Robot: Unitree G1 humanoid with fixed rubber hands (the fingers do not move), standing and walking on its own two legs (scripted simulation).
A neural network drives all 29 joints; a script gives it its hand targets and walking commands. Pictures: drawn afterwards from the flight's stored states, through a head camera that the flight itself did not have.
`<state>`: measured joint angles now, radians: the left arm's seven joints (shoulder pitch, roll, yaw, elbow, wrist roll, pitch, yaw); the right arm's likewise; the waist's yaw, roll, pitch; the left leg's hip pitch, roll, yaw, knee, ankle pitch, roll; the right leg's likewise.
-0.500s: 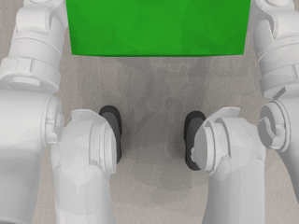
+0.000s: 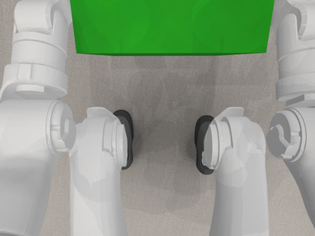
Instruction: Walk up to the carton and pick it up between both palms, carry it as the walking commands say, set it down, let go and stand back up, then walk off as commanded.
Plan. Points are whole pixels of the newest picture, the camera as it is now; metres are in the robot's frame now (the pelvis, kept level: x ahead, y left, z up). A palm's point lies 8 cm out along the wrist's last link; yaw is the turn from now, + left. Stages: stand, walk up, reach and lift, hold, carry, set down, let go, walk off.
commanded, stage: reach and lift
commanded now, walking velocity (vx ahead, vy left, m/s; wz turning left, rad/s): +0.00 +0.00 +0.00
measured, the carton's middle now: out of the picture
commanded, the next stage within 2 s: none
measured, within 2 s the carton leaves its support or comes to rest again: neither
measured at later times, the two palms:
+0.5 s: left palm out of the picture +0.55 +0.19 -0.07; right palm out of the picture +0.55 -0.17 -0.06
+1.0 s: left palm out of the picture +0.54 +0.19 +0.00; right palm out of the picture +0.53 -0.17 +0.02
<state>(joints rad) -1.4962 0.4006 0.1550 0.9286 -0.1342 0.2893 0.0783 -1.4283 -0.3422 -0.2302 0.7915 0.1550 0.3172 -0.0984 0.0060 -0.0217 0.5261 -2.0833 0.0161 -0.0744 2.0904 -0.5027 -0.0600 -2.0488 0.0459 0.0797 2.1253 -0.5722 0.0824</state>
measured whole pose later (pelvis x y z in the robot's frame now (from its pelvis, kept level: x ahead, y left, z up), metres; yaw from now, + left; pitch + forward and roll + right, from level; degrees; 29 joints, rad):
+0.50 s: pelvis -0.01 +0.00 +0.04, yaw +0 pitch +26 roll +0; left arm -1.42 0.35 0.30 0.77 -0.04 0.38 0.03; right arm -1.41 -0.26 -0.37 0.67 0.02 0.41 -0.04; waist -0.01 -0.02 0.52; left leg -1.94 0.01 -0.07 1.94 -0.46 -0.05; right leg -1.90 0.03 0.07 1.97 -0.53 0.07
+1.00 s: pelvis -0.02 +0.01 +0.10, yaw +0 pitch +24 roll -1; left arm -1.40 0.30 0.34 0.68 0.04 0.45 0.01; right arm -1.35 -0.23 -0.42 0.58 -0.02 0.46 -0.01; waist 0.00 -0.02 0.52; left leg -1.76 0.00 -0.08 1.75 -0.42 -0.05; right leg -1.72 0.03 0.06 1.77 -0.47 0.07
